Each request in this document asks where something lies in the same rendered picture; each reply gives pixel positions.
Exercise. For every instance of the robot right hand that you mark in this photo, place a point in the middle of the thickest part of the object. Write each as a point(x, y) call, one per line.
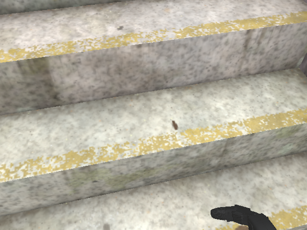
point(244, 216)

